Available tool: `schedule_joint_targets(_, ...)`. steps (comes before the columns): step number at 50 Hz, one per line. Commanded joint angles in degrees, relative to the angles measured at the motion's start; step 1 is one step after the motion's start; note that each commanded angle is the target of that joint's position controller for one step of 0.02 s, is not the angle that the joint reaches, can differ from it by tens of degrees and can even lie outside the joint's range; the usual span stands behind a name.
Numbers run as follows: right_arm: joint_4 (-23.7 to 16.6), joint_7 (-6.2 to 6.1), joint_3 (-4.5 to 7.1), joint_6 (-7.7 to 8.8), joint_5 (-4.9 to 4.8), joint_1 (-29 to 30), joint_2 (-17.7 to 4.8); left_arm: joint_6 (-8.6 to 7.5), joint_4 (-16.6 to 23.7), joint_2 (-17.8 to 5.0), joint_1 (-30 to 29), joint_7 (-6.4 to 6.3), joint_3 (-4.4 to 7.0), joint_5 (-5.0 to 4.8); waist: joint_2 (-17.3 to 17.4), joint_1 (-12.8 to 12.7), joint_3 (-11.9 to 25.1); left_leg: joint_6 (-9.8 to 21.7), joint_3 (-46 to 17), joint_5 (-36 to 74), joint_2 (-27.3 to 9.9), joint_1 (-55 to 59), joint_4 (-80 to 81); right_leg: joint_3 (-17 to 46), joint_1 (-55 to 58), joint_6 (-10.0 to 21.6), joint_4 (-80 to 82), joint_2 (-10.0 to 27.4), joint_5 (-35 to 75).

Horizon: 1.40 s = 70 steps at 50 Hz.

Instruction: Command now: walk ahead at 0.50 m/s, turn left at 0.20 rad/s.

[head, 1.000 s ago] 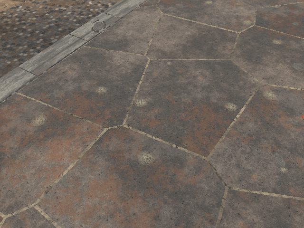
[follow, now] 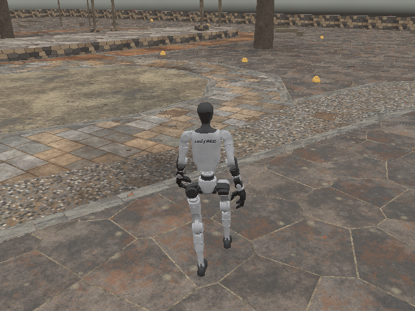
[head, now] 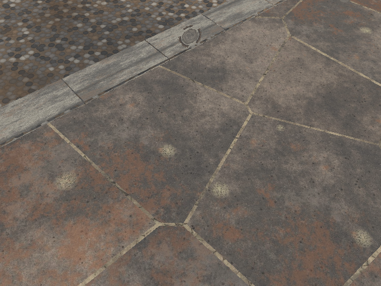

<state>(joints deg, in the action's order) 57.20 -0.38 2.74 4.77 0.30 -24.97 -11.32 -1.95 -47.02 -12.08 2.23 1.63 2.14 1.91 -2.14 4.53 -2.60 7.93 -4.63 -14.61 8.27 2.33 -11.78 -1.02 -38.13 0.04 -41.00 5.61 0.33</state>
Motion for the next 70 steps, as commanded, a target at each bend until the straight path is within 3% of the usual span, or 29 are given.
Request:
schedule_joint_targets(1, -0.3, -0.72, 0.96, 0.33, 0.64, -7.1, -7.2, -1.19, 6.2, -3.0, -9.5, 0.22, 0.02, -0.47, 6.5, 1.9, -2.0, 1.9, -7.0, 38.3, -15.5, 4.3, -1.0, -3.3, -1.7, 1.3, 5.3, -3.5, 0.0)
schedule_joint_targets(4, -0.7, -1.28, 1.09, 0.74, 1.05, -4.2, -8.9, -2.03, 5.8, -4.7, -4.9, -0.13, 0.42, -0.79, 7.5, -2.1, -0.5, 1.1, -5.9, 52.0, -17.0, 5.4, -5.9, -3.4, 8.1, 4.3, 10.6, -6.2, -4.9)
schedule_joint_targets(6, -0.7, -1.05, 1.32, 0.99, 1.26, -2.4, -10.2, -2.61, 1.6, -7.4, 8.6, -1.32, 1.71, -0.97, 7.4, -8.1, 6.1, 0.2, -4.5, 60.6, -16.1, 4.8, -19.6, -3.5, 23.0, 6.7, 14.2, -8.7, -6.7)
schedule_joint_targets(7, -1.4, -0.74, 1.10, 1.16, 0.74, -1.2, -9.5, -3.06, -0.8, -9.0, 17.9, -2.09, 2.43, -0.06, 5.9, -12.5, 11.1, -0.1, -3.4, 49.9, -14.4, -3.1, -31.2, 0.6, 36.9, 8.7, 15.4, -4.0, -5.3)
schedule_joint_targets(8, -3.4, -0.34, 0.07, 1.42, -0.69, -3.7, -5.0, -3.07, -1.6, -14.2, 25.8, -2.70, 3.61, 1.58, -3.2, -13.0, 19.4, -1.6, 0.1, 24.0, -8.4, -16.9, -50.1, 19.8, 52.0, 13.0, 15.1, 11.1, -9.1)
schedule_joint_targets(9, -2.2, -0.24, 0.62, 1.00, -1.89, -9.8, -5.5, -2.15, -2.8, -14.6, 24.1, -1.68, 4.28, 0.57, -12.6, -9.0, 22.4, -2.8, 1.1, -13.9, -0.3, -30.6, -64.6, 42.1, 57.3, 20.1, 22.2, 19.3, -7.6)
schedule_joint_targets(10, -2.3, -0.52, 1.15, 0.48, 0.21, -5.8, -8.7, -1.78, -1.6, -10.3, 17.5, -1.00, 3.43, -0.91, -3.0, -6.9, 12.7, -2.1, -1.5, -9.7, -5.2, -35.4, -66.6, 37.1, 48.5, 18.6, 24.7, 16.6, -15.0)
schedule_joint_targets(12, -4.2, 0.28, 0.77, 0.39, 0.88, 1.9, -6.2, -2.46, -1.5, -4.7, 11.8, -0.66, 1.87, -0.77, 2.9, -5.0, 1.5, -2.3, -0.6, -3.7, -9.3, -35.1, -60.2, 23.2, 34.3, 15.1, 28.9, 11.2, -11.2)
schedule_joint_targets(14, -4.5, 1.16, 0.54, -0.80, 1.95, 1.8, -4.5, -3.33, -3.7, -3.5, 13.7, -1.05, 1.18, -0.78, 0.3, -2.9, 0.4, -3.2, 0.5, -2.2, -11.2, -31.6, -55.5, 15.8, 29.1, 12.6, 30.9, 7.4, -4.5)
schedule_joint_targets(17, -5.2, 2.01, 0.37, -1.66, 2.14, 3.5, -3.6, -4.48, -6.1, -5.2, 17.9, -0.93, 1.52, -1.39, -1.1, -2.4, 0.4, -4.5, 3.0, 0.5, -12.2, -33.8, -52.0, 11.2, 29.0, 12.7, 32.6, 6.0, 2.3)
schedule_joint_targets(23, -10.6, 2.54, -0.56, -1.78, 1.51, 19.9, -2.9, -4.40, -8.0, -5.6, 23.7, -0.90, 1.24, -1.64, -1.6, -5.7, -2.3, -6.6, 7.4, 12.6, -13.3, -38.5, -34.0, 4.9, 31.5, 10.7, 34.2, 3.0, 9.8)
schedule_joint_targets(29, -13.4, 2.25, -0.85, -1.35, 1.07, 28.0, -3.6, -4.05, -9.9, -6.8, 28.0, -1.78, 1.23, -0.94, -2.4, -7.6, -2.7, -4.8, 8.5, 12.4, -11.0, -36.4, -22.3, 4.7, 40.9, 10.5, 31.0, 6.2, 16.3)
schedule_joint_targets(32, -12.2, 1.62, -0.03, -0.65, 1.28, 23.0, -5.1, -3.64, -10.1, -8.0, 26.2, -2.35, 1.50, -0.64, -2.9, -4.4, -0.1, -2.2, 9.2, 6.0, -8.0, -27.5, -18.2, 3.7, 43.8, 9.2, 22.8, 7.1, 30.9)
schedule_joint_targets(34, -6.8, 0.57, 1.54, 0.41, 2.39, 6.5, -8.1, -3.24, -9.6, -7.5, 25.0, -2.30, 1.22, -1.09, -0.3, 2.2, 9.1, 0.9, 7.5, 8.1, -8.8, -5.4, -13.8, 0.6, 36.3, 7.2, 3.2, 3.5, 27.9)
schedule_joint_targets(35, -5.8, -0.13, 2.86, 0.75, 3.95, -2.2, -13.6, -3.31, -7.1, -3.7, 26.5, -1.99, 0.13, -2.45, 7.9, 3.8, 17.3, 5.3, -11.3, 3.8, -24.5, 11.0, -12.9, -2.6, 20.9, 5.4, -15.9, -1.2, 4.5)
schedule_joint_targets(36, -5.4, 0.47, 3.65, 0.03, 2.88, -2.3, -15.9, -2.94, -7.9, -2.1, 32.2, -1.95, 0.17, -3.27, 15.6, 1.0, 21.5, 11.1, -32.6, 4.2, -34.5, 17.3, -6.2, -0.6, 6.8, 4.6, -30.7, -9.6, -32.2)
schedule_joint_targets(37, -6.1, 0.82, 2.90, -0.48, 1.07, 3.0, -11.8, -2.35, -7.9, -6.6, 26.7, -2.23, 1.42, -1.76, 6.0, -0.3, 13.3, 8.3, -26.6, -2.0, -30.7, 9.6, -4.6, 4.4, 2.9, 5.5, -32.6, -5.4, -27.1)
schedule_joint_targets(38, -7.0, 1.01, 1.88, -0.24, 0.77, 8.5, -8.4, -2.63, -6.8, -5.5, 23.0, -1.76, 1.30, -1.61, 5.1, -2.0, 5.9, 6.3, -18.5, -0.9, -28.4, 0.4, -1.7, 4.5, 3.1, 5.5, -30.0, -3.5, -21.9)
schedule_joint_targets(40, -6.5, 0.83, 0.93, 0.59, 0.82, 11.3, -5.0, -1.71, -7.2, -4.0, 21.8, -1.21, 1.36, -0.70, 5.3, -4.6, 0.9, 2.2, -8.2, 4.7, -23.7, -9.2, 2.3, 4.2, 7.3, 5.0, -25.1, -0.9, -17.5)
schedule_joint_targets(46, -3.7, 0.06, 1.04, 2.56, 0.35, 5.3, -6.0, 0.88, -5.4, -2.5, 16.3, 0.42, 1.74, -0.38, 5.5, -5.9, -1.1, -0.3, 4.3, 16.2, -21.2, -9.3, 5.6, 3.0, 1.6, 3.3, -21.6, 0.3, -8.3)
schedule_joint_targets(56, -0.4, -1.52, 0.60, 1.69, 0.67, -3.0, -6.6, 0.46, 1.6, -1.2, -1.4, 1.34, 0.25, -0.18, 5.6, -2.2, -4.0, -2.3, 15.7, 36.3, -21.8, 1.5, 1.4, -6.3, 0.6, 5.1, 2.3, -2.8, -1.1)
schedule_joint_targets(59, -0.3, -2.25, 1.02, 0.91, 0.91, -2.1, -8.6, 0.52, 1.5, -2.5, 1.5, 1.05, 0.86, -0.01, 7.7, -4.5, -1.1, -2.8, 18.3, 58.2, -23.1, 5.6, -7.5, -9.2, 7.2, 8.4, 4.4, -7.0, -8.8)
schedule_joint_targets(61, -1.0, -2.52, 1.61, -0.04, 1.08, -0.2, -10.1, 0.03, -1.2, -4.1, 11.0, 0.52, 1.85, 0.48, 8.4, -8.4, 3.6, -2.6, 19.0, 66.5, -23.0, 4.9, -23.4, -9.8, 16.5, 11.0, 6.9, -10.7, -12.3)
schedule_joint_targets(62, -1.7, -2.24, 1.80, -0.38, 0.50, 1.1, -10.5, -0.75, -3.2, -5.5, 17.8, 0.09, 2.72, 1.09, 6.8, -11.8, 7.3, -3.5, 19.5, 57.9, -22.0, 0.0, -36.5, -7.8, 26.4, 12.6, 13.5, -11.2, -7.1)
schedule_joint_targets(63, -3.6, -1.83, 1.51, -0.12, -0.21, 1.6, -9.0, -1.24, -3.9, -10.6, 22.5, -0.59, 4.31, 1.62, 1.1, -13.6, 12.1, -5.5, 19.7, 29.0, -18.3, -13.5, -54.7, 4.4, 40.0, 16.0, 14.4, -1.0, 4.2)
schedule_joint_targets(64, -7.4, -1.16, 0.81, -0.02, -1.27, -2.4, -4.3, -0.66, -1.8, -17.4, 18.7, -0.82, 5.92, 0.68, -10.7, -7.9, 18.5, -8.8, 14.1, -21.1, -5.4, -36.4, -76.8, 34.0, 56.6, 28.1, 13.9, 17.4, 35.2)
schedule_joint_targets(65, -8.2, -1.09, 1.14, 0.11, -0.03, 3.1, -7.6, 0.17, -1.6, -16.6, 20.6, -1.24, 5.98, -1.63, 1.7, -10.4, 19.4, -8.7, 3.6, -15.2, -8.6, -39.3, -76.8, 30.1, 53.0, 28.2, 16.5, 16.1, 38.3)
schedule_joint_targets(67, -9.2, -1.20, 0.98, 0.39, -0.18, 6.4, -6.9, 0.54, -1.1, -10.4, 13.1, -1.78, 4.28, -2.07, 4.7, -6.2, 5.5, -8.7, 3.3, -8.6, -12.5, -39.1, -67.1, 19.3, 37.6, 21.8, 20.9, 10.9, 32.9)
schedule_joint_targets(70, -9.2, -1.01, 1.22, -3.02, 2.01, 4.4, -6.2, 0.09, -0.3, -7.8, 10.7, -1.98, 3.12, -2.07, 3.5, -2.5, 3.9, -10.0, 3.6, -6.4, -12.8, -31.8, -57.9, 11.9, 27.7, 17.3, 23.0, 4.5, 33.7)
